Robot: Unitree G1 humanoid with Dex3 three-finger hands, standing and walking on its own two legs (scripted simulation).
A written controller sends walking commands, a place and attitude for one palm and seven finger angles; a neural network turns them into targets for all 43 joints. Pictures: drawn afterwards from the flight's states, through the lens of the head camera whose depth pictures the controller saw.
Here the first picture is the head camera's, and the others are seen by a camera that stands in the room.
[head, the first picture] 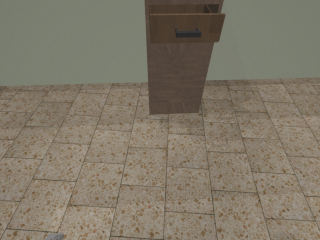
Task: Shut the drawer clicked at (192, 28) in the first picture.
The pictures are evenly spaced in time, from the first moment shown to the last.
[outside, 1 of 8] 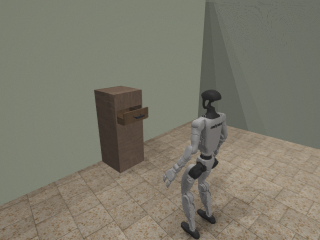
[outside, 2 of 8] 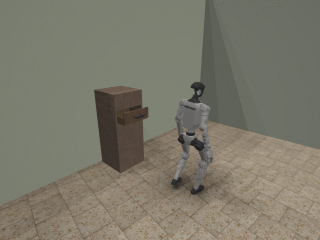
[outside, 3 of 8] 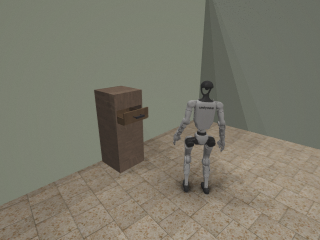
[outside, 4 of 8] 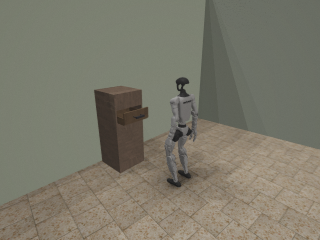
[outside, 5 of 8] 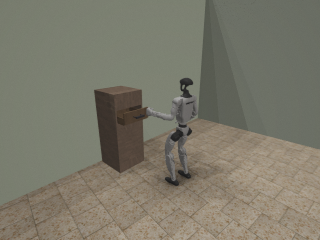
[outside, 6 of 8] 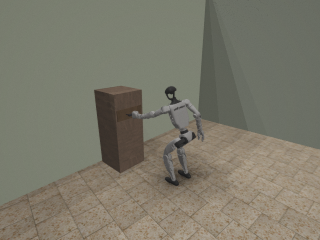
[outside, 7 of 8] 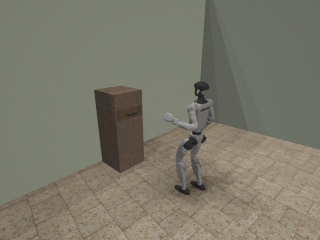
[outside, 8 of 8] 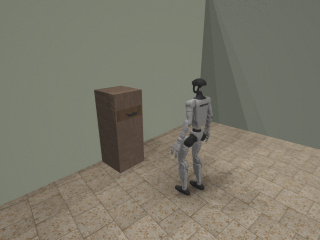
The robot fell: no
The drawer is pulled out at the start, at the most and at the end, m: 0.14 0.14 0.00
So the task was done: yes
